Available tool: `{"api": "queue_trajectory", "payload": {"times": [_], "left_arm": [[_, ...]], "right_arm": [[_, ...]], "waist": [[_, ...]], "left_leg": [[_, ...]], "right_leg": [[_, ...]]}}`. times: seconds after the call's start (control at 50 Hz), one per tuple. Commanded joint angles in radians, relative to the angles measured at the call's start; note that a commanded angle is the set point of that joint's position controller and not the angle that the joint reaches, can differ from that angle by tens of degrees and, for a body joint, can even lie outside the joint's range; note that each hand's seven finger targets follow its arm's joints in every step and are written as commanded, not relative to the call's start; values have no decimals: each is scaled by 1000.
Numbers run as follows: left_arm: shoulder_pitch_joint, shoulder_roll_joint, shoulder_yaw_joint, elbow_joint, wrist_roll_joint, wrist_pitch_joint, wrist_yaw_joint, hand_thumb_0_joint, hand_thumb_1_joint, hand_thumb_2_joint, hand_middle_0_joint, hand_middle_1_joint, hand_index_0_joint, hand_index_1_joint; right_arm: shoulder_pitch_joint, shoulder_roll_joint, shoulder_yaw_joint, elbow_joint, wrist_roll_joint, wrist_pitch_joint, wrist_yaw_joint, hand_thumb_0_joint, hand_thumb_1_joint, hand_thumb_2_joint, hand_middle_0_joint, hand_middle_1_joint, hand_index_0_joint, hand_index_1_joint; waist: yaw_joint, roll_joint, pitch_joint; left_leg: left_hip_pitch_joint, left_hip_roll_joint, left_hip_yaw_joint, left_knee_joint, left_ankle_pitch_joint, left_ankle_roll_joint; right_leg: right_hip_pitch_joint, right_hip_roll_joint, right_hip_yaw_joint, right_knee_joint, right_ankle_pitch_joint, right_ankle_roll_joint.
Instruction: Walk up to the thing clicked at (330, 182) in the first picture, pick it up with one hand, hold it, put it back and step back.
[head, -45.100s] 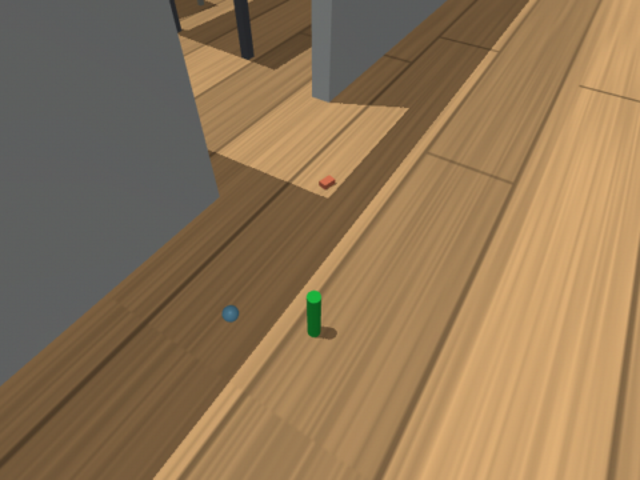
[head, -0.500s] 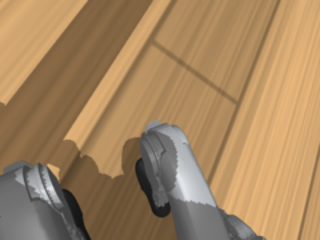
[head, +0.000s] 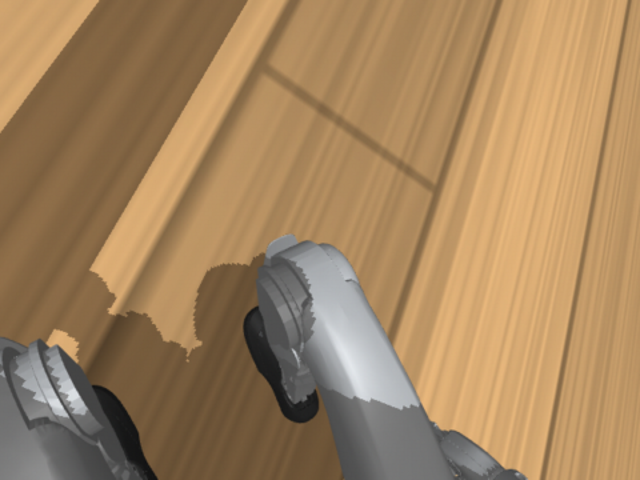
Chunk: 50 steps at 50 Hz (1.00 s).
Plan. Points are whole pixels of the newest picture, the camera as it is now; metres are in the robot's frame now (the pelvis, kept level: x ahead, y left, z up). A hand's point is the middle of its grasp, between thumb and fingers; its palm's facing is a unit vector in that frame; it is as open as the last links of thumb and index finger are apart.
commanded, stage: rest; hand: left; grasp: from above
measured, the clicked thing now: out of the picture +0.45 +0.35 -0.27
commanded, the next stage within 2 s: open in 0.78 s
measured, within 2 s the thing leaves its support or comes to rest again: rests again in 0.44 s
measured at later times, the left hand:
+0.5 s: hand out of the picture +0.45 +0.34 -0.24, palm faces -0.27 -0.34 -0.90, open 7.2 cm
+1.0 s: hand out of the picture +0.45 +0.34 -0.25, palm faces -0.28 -0.33 -0.90, open 7.3 cm
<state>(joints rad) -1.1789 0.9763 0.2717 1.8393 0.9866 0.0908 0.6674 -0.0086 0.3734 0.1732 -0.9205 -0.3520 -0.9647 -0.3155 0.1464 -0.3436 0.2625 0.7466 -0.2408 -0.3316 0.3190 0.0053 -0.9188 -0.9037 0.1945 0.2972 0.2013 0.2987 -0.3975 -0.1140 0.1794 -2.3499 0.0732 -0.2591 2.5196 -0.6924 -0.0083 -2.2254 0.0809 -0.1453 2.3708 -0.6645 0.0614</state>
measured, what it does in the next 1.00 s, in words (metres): stands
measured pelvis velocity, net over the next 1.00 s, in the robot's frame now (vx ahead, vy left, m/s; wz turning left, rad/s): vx -0.01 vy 0.01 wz -0.03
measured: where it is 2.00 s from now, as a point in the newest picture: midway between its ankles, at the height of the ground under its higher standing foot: (215, 425)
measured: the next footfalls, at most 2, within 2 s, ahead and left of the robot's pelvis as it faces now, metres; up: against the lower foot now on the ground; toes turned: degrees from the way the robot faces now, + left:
none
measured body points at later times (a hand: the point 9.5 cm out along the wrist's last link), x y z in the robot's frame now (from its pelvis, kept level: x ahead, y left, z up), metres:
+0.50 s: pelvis +0.00 +0.00 +0.01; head +0.29 +0.12 +0.33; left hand +0.46 +0.35 -0.19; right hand +0.01 -0.24 -0.04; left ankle +0.07 +0.14 -0.27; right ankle +0.11 -0.12 -0.27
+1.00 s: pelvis -0.01 +0.01 +0.01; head +0.29 +0.12 +0.32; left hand +0.46 +0.35 -0.20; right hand +0.01 -0.23 -0.03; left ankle +0.07 +0.14 -0.27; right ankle +0.11 -0.12 -0.27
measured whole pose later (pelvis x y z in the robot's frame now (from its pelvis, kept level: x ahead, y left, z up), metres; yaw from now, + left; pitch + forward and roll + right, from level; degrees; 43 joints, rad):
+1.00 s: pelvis -0.01 +0.01 +0.01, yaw -2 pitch +26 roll -15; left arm -1.21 1.09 0.24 1.86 0.95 0.09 0.69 0.00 0.40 0.16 -0.85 -0.46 -0.92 -0.38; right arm 0.12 -0.37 0.36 0.67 -0.25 -0.35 0.33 0.01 -0.93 -0.90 0.19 0.30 0.20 0.30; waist -0.44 -0.17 0.27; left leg -2.32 0.07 -0.30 2.51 -0.69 0.01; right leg -2.17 0.09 -0.18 2.32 -0.65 0.08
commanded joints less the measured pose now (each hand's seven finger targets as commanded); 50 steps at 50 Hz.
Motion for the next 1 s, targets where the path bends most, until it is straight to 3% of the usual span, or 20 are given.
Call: {"api": "queue_trajectory", "payload": {"times": [0.0,0.04,0.08,0.1,0.12,0.26,0.28,0.3,0.32,0.4,0.42,0.46,0.48,0.5,0.6,0.66,0.68,0.7,0.86,0.98], "left_arm": [[-264,245,-10,-108,-1,-2,47,0,757,312,-1085,-485,-1155,-414],[-233,244,-4,-92,-8,1,56,0,749,327,-1096,-465,-1155,-405],[-249,251,-9,-88,-3,5,54,0,764,293,-1083,-496,-1159,-418],[-257,244,-14,-93,-13,5,54,0,747,308,-1084,-485,-1149,-418],[-275,240,-28,-97,-12,6,47,0,742,325,-1089,-480,-1149,-419],[-246,270,-18,-94,-9,-1,46,0,782,308,-1093,-509,-1167,-433],[-267,243,-44,-100,-8,-3,47,0,761,319,-1091,-502,-1158,-434],[-252,253,-35,-90,-10,0,48,0,767,325,-1093,-507,-1161,-437],[-248,276,-25,-88,-8,-2,55,0,761,321,-1086,-509,-1154,-439],[-259,268,-31,-84,-16,-2,58,0,756,310,-1073,-505,-1146,-430],[-270,255,-50,-95,-14,-2,55,0,765,302,-1074,-506,-1150,-429],[-267,270,-40,-82,-24,-1,55,0,793,302,-1093,-502,-1169,-424],[-258,288,-28,-82,-20,-3,61,0,782,310,-1092,-498,-1164,-425],[-269,273,-50,-84,-17,-5,58,0,779,318,-1088,-511,-1160,-438],[-257,294,-52,-76,-8,-5,61,0,796,313,-1079,-545,-1164,-458],[-274,290,-56,-94,-19,-8,66,0,800,318,-1084,-539,-1165,-456],[-253,292,-37,-62,-15,-2,71,0,792,306,-1074,-535,-1157,-450],[-255,290,-53,-75,-18,-2,71,0,791,291,-1066,-536,-1153,-446],[-255,310,-54,-63,-33,0,61,0,799,299,-1071,-536,-1156,-448],[-253,325,-66,-84,-41,-8,53,0,319,311,-629,-619,-710,-535]], "right_arm": [[216,-326,-70,22,8,-8,9,0,-907,-903,200,300,200,300],[216,-322,-65,18,6,-5,9,0,-906,-903,200,300,200,300],[222,-323,-59,15,2,-3,13,0,-908,-904,200,300,200,300],[210,-323,-59,9,7,-3,12,0,-909,-905,200,300,200,300],[199,-320,-55,3,3,-10,12,0,-909,-904,200,300,200,300],[198,-329,-45,8,10,-13,9,0,-909,-905,200,300,200,300],[202,-331,-44,-2,8,-12,10,0,-909,-905,200,300,200,300],[210,-332,-41,-4,2,-10,11,0,-909,-905,200,300,200,300],[213,-344,-43,-1,5,-8,9,0,-909,-905,200,300,200,300],[222,-338,-32,-5,0,-9,13,0,-908,-905,200,300,200,300],[211,-341,-33,-13,1,-12,14,0,-908,-905,200,300,200,300],[205,-339,-21,-13,0,-16,15,0,-907,-904,200,300,200,300],[212,-348,-23,-8,1,-12,12,0,-908,-905,200,300,200,300],[201,-351,-27,-10,2,-12,10,0,-909,-905,200,300,200,300],[198,-353,-12,-24,-1,-13,10,0,-908,-905,200,300,200,300],[186,-358,-16,-26,1,-14,10,0,-907,-905,200,300,200,300],[206,-355,-6,-27,-1,-14,12,0,-907,-905,200,300,200,300],[194,-358,-5,-30,0,-13,12,0,-907,-904,200,300,200,300],[193,-369,9,-37,-3,-17,11,0,-907,-904,200,300,200,300],[184,-374,17,-51,-4,-22,9,0,-903,-904,201,300,201,300]], "waist": [[-44,506,-655],[-34,517,-658],[-51,510,-642],[-45,502,-634],[-63,495,-615],[-49,527,-621],[-62,545,-618],[-79,511,-618],[-66,517,-620],[-81,519,-611],[-82,525,-605],[-93,510,-568],[-82,521,-588],[-87,529,-579],[-93,533,-572],[-91,531,-566],[-98,528,-575],[-98,533,-566],[-110,515,-532],[-114,503,-537]], "left_leg": [[504,15,108,-237,210,13],[516,18,109,-247,229,9],[496,17,108,-247,216,12],[486,19,106,-241,206,13],[477,16,107,-233,191,17],[513,24,89,-252,200,6],[522,25,87,-255,206,5],[520,24,90,-246,210,9],[501,24,93,-250,209,10],[520,28,86,-249,229,6],[525,27,86,-245,223,7],[499,24,85,-245,195,10],[508,29,83,-255,200,6],[509,27,84,-251,197,5],[519,29,77,-258,201,4],[514,32,70,-262,181,2],[542,35,59,-269,213,-1],[527,35,62,-262,211,1],[516,35,58,-271,198,2],[514,34,63,-258,191,7]], "right_leg": [[358,29,-129,-217,253,-75],[391,33,-128,-227,270,-77],[389,34,-128,-229,264,-75],[384,35,-127,-232,257,-75],[367,31,-126,-234,247,-72],[369,32,-141,-228,246,-77],[373,35,-142,-229,253,-79],[397,36,-141,-236,268,-73],[409,40,-138,-243,267,-74],[414,38,-144,-236,284,-74],[397,39,-144,-236,279,-73],[388,32,-144,-243,258,-69],[403,39,-146,-248,261,-72],[396,36,-144,-244,258,-73],[406,39,-151,-244,265,-73],[398,39,-152,-247,248,-73],[400,34,-161,-240,272,-73],[401,38,-156,-240,275,-71],[409,35,-160,-252,264,-68],[431,39,-155,-265,267,-64]]}}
